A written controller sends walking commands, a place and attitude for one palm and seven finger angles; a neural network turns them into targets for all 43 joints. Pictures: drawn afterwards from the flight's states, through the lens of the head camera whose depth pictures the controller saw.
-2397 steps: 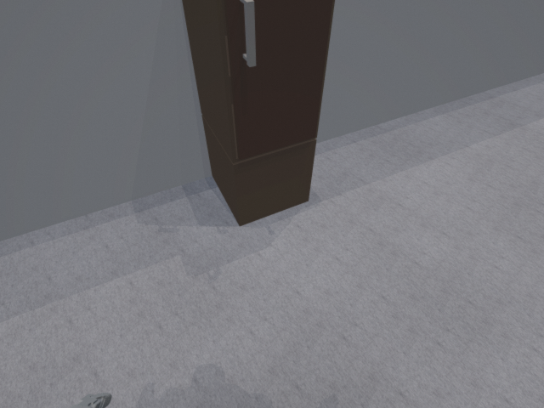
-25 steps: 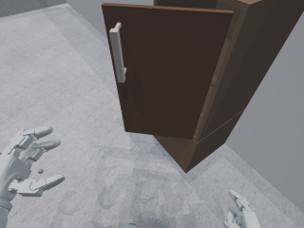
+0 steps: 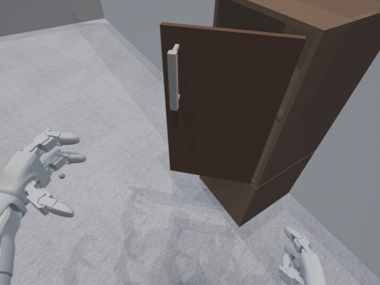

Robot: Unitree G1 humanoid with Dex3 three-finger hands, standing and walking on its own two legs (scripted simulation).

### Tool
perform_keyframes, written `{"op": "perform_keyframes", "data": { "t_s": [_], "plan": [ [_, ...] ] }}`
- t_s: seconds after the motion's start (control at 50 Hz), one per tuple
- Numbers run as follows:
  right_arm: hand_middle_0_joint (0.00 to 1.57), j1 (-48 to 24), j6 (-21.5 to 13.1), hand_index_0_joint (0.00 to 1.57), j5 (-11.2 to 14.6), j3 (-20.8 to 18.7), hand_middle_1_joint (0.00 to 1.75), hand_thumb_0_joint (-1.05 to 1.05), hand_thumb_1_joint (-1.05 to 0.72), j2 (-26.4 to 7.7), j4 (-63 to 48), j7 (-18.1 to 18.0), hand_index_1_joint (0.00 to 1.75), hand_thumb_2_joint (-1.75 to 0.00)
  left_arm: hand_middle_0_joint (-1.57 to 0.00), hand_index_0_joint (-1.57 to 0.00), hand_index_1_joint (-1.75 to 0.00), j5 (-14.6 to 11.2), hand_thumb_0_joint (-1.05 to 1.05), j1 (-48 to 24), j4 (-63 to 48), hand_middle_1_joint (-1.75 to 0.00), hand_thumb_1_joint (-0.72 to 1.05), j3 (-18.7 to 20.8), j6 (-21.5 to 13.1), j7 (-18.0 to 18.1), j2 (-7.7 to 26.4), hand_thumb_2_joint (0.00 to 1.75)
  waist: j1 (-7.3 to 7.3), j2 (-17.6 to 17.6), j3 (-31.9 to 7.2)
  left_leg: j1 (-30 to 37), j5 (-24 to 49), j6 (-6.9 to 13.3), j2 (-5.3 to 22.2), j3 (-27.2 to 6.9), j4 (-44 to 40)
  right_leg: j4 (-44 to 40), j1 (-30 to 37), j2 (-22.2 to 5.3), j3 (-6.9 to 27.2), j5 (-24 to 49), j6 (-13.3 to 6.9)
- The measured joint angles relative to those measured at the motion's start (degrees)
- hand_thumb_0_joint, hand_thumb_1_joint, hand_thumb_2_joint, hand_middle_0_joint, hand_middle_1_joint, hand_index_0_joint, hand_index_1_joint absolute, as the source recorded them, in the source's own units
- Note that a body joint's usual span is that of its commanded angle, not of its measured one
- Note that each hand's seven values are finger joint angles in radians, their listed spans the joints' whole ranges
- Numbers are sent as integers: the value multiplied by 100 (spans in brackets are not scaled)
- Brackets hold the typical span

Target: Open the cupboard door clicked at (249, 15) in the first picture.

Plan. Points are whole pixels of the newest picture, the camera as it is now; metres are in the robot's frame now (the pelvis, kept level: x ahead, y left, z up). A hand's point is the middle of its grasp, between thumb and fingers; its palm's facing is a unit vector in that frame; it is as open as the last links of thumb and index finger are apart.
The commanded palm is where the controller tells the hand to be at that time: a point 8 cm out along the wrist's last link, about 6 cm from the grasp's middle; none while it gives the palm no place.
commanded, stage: raise the hand with hooked fingers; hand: left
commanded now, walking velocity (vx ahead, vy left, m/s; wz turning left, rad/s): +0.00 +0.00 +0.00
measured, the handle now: (175, 78) +0.59 +0.10 +0.14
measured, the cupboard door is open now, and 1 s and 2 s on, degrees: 46 46 46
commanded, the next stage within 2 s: move the hooked fingers beside the handle in 0.70 s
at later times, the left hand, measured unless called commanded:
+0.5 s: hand (76, 155) +0.30 +0.24 +0.15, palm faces -0.07 -0.99 -0.07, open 14.0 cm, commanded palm +0.27 +0.29 +0.17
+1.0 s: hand (89, 137) +0.34 +0.23 +0.16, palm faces -0.04 -1.00 -0.04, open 14.0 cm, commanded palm +0.32 +0.27 +0.17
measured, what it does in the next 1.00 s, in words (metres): stands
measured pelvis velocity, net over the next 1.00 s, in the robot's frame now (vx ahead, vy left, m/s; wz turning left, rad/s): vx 0.02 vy -0.04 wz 0.00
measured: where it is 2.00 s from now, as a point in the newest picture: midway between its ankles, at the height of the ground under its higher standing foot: outside the picture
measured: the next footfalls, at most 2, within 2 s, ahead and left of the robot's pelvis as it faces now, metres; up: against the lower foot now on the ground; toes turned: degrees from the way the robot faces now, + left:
none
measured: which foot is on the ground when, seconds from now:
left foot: down 0.00-1.00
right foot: down 0.00-1.00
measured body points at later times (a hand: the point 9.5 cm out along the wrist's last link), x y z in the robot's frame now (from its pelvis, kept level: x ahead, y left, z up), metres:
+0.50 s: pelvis +0.01 -0.03 +0.01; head +0.01 -0.03 +0.46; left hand +0.29 +0.30 +0.16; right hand +0.17 -0.27 -0.06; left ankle +0.07 +0.06 -0.72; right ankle -0.02 -0.13 -0.72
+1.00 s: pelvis +0.02 -0.04 +0.01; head +0.03 -0.05 +0.46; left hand +0.33 +0.29 +0.16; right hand +0.20 -0.29 -0.07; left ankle +0.07 +0.06 -0.72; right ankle -0.02 -0.13 -0.72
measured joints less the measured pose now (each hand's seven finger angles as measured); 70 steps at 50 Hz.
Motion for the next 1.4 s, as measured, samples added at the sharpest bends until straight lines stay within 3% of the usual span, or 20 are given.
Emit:
{"op": "perform_keyframes", "data": {
  "t_s": [0.16, 0.3, 0.38, 0.54, 0.72, 0.82, 1.02, 1.16, 1.4],
  "plan": [
    [20, 63, -49, 20, -43, 87, 30, 2, -90, 47, 226, -54, 30, -90, -30, -30, -120, 43, -1, -432, -86, -120, -49, 181, -248, -28, 55, 30, 4, -88, 151, 343, 146, -46, 2, -4, -322, -264, 306, 4, 10, 127, -46],
    [20, 166, 9, 20, 38, 21, 30, 2, -90, -83, 252, -43, 30, -90, -30, -30, -120, 45, -1, -988, 772, -120, -50, 321, 217, -252, 416, 30, -44, 9, 86, 403, 237, -95, 13, -49, -500, -419, 358, 24, -24, 194, -92],
    [20, 168, 26, 20, 36, -48, 30, 2, -90, -184, 239, -4, 30, -90, -30, -30, -120, 36, -1, -805, 799, -120, -50, 203, 260, -389, 306, 30, -71, 63, 65, 358, 213, -116, 45, -34, -480, -397, 303, 53, -5, 177, -116],
    [20, 131, -22, 20, -12, -103, 30, 2, -91, -127, 277, -19, 30, -90, -30, -30, -120, 22, -2, -567, 400, -120, -50, 313, -184, -224, 16, 30, -63, -61, 105, 488, 129, -212, 125, -43, -487, -442, 436, 136, 7, 128, -211],
    [20, 48, 42, 20, 43, -119, 30, 2, -91, -171, 255, -31, 30, -90, -30, -30, -120, 1, -2, -717, 720, -120, -50, 262, 64, -308, 137, 30, -5, 81, 14, 467, 71, -268, 150, -70, -480, -451, 422, 167, -10, 75, -248],
    [20, -7, 87, 20, 40, -121, 30, 2, -91, -164, 269, -24, 30, -90, -30, -30, -120, -38, -2, -720, 742, -120, -50, 233, -3, -366, 46, 30, 0, 79, -9, 447, 22, -284, 157, -46, -449, -385, 379, 169, 16, 17, -262],
    [20, 21, 173, 20, 58, -123, 30, 2, -91, -165, 322, -64, 30, -90, -30, -30, -120, 122, -2, -1441, 1392, -120, -50, 183, -42, -241, 114, 30, -36, -15, 14, 348, -21, -303, 159, -86, -379, -339, 303, 180, -24, -28, -287],
    [20, 70, 269, 20, 47, -146, 30, 2, -91, -176, 361, -47, 30, -90, -30, -30, -120, 211, -2, -1851, 1729, -120, -50, 34, -100, -206, 87, 30, -153, -35, -1, 269, -18, -265, 142, -25, -400, -328, 194, 152, 35, -22, -257],
    [20, 309, 437, 20, 25, -181, 30, 2, -91, -146, 388, 31, 30, -90, -30, -30, -120, 411, -2, -2373, 2057, -120, -50, -229, -126, 179, -58, 30, -256, -55, -33, 234, -28, -187, 85, 48, -436, -352, 146, 86, 100, -24, -189]
  ]
}}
